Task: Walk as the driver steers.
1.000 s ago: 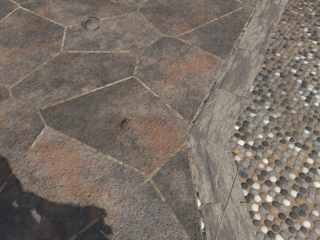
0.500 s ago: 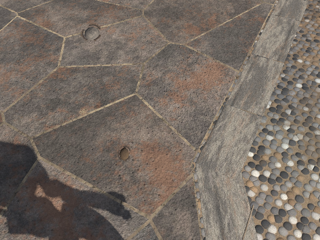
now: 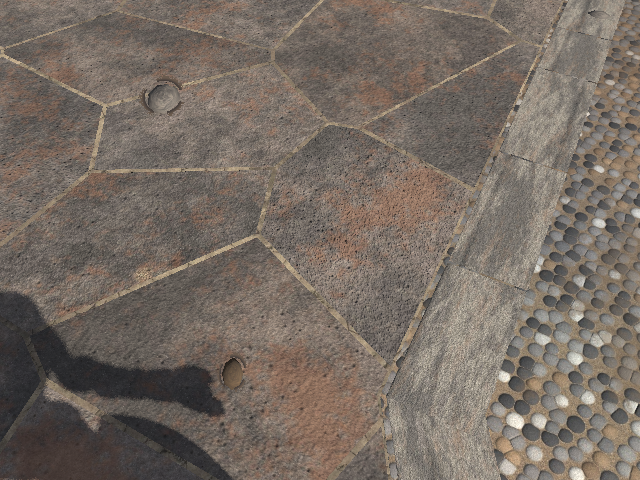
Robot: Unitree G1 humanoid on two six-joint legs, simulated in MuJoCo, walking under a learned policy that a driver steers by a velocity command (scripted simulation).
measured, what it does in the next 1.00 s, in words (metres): steps on the spot: right foot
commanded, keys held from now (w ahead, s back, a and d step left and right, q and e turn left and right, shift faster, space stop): no key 0.82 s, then w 0.10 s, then no key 0.08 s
